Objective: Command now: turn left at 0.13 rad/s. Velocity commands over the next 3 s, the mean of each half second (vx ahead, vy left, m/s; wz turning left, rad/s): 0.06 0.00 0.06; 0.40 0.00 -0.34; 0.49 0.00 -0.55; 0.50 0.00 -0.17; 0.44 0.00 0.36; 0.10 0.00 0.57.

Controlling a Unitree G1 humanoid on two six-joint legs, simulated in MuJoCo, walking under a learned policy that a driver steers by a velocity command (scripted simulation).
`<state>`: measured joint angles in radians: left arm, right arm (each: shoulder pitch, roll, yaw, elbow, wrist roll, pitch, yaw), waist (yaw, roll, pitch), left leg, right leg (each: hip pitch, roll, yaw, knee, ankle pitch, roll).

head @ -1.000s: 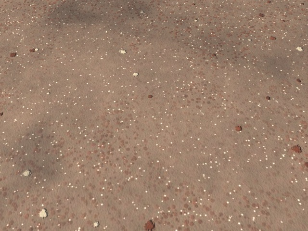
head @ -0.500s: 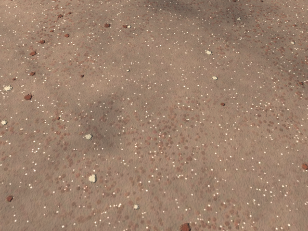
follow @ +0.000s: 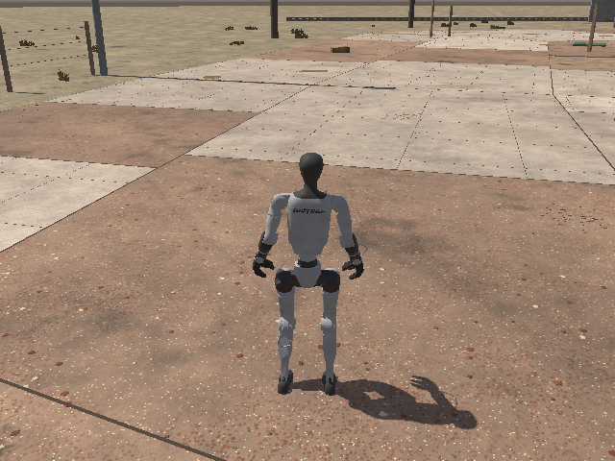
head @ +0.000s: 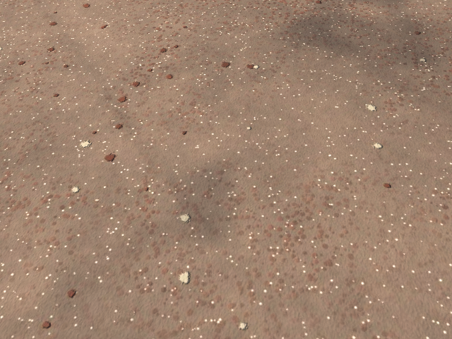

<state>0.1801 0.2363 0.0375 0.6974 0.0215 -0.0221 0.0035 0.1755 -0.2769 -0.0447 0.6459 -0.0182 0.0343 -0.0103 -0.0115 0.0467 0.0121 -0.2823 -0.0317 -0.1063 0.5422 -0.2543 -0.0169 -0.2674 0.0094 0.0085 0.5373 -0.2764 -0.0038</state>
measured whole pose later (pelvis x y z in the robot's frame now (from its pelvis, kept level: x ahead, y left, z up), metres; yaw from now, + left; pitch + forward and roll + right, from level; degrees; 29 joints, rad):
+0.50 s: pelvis +0.03 +0.00 -0.01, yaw +0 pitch +0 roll +0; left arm 0.28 0.24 0.04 0.68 -0.01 -0.04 0.00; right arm 0.27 -0.22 -0.05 0.67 0.01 -0.03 0.00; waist 0.00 0.00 -0.02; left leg -0.28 -0.03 -0.08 0.68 -0.43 0.04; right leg -0.25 0.01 0.01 0.64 -0.39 -0.03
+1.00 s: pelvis +0.23 -0.04 -0.03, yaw -13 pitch +2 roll +1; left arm 0.04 0.28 0.04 0.58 -0.03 -0.04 -0.06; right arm 0.43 -0.29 -0.07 0.82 0.01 -0.06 -0.03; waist -0.06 -0.01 0.04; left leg 0.09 0.07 0.17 0.54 -0.51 -0.03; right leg -0.56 0.03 -0.06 0.62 -0.08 -0.12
